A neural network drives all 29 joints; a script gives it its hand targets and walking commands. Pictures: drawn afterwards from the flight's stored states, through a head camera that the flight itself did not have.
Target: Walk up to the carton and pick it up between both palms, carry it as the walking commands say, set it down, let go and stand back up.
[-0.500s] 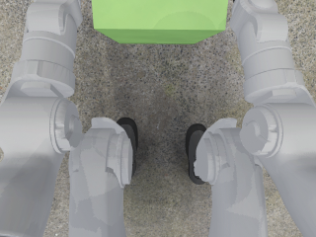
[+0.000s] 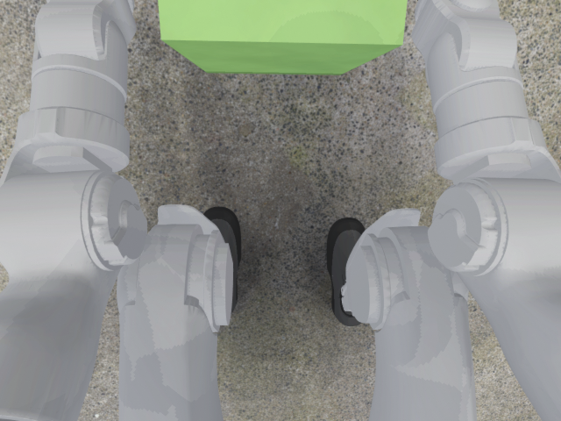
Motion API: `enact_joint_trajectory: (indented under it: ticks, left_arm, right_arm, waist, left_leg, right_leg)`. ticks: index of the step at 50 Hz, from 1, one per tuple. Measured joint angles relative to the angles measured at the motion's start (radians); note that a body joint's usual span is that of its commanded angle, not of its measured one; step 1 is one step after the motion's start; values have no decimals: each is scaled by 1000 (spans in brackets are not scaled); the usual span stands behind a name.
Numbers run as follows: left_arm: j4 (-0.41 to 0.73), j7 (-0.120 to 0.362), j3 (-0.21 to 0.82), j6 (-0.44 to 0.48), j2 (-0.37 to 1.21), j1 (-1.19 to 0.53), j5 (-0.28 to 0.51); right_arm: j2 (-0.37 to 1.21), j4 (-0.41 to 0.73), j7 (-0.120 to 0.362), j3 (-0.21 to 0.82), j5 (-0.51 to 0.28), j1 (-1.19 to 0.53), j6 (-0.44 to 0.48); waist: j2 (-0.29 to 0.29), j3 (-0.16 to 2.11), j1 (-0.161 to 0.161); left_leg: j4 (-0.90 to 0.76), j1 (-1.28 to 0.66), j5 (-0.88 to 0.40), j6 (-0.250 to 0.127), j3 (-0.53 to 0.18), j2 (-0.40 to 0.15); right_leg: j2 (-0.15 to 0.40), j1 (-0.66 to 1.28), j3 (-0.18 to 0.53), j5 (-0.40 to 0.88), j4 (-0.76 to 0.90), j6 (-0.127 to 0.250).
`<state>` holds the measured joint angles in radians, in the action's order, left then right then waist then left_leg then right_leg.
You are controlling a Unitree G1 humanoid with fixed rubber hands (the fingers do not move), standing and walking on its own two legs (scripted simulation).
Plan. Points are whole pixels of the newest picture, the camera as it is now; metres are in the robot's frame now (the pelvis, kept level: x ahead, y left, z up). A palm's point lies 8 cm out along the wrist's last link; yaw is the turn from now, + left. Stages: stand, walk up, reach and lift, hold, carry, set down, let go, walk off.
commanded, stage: set down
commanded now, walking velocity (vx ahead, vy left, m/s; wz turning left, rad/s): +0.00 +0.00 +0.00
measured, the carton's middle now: out of the picture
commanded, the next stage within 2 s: none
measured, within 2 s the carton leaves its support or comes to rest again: neither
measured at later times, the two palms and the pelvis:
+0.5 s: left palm out of the picture +0.55 +0.20 -0.17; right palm out of the picture +0.56 -0.11 -0.16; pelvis +0.00 +0.00 +0.00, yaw +0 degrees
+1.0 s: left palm out of the picture +0.55 +0.24 -0.16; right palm out of the picture +0.56 -0.13 -0.17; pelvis -0.01 +0.00 +0.00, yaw +1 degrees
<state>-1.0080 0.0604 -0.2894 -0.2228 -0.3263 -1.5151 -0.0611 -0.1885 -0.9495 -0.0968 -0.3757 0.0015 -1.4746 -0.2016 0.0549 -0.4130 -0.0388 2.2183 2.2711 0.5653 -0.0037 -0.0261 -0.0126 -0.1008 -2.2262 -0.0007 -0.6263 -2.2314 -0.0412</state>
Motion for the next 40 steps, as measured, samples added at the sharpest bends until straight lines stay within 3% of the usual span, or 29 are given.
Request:
enact_joint_trajectory:
  ticks: [15,26,34,40]
  left_arm:
    - [-11,22,-21,9,-3,-16,-27]
    - [-48,6,-8,57,-11,-34,-17]
    - [-157,-98,103,127,-64,-69,99]
    - [-223,-112,171,152,-128,-74,207]
  right_arm:
    - [-6,-8,23,-12,19,-12,6]
    - [-22,-35,19,9,20,-32,34]
    - [-61,-124,-51,145,-95,-61,89]
    - [-100,-187,-62,211,-178,-55,114]
  waist:
    - [1,-23,-2]
    - [-3,-62,0]
    - [-7,-100,13]
    - [-17,-61,18]
  left_leg:
    - [6,-11,1,1,-2,0]
    - [8,-34,-3,5,-2,5]
    - [-7,-62,-5,4,-3,14]
    - [-8,-34,-12,0,1,20]
  right_leg:
    - [-2,11,-1,0,-5,-2]
    - [2,37,-1,-1,-9,-5]
    - [10,72,0,-5,7,-9]
    - [15,49,2,-5,5,-10]
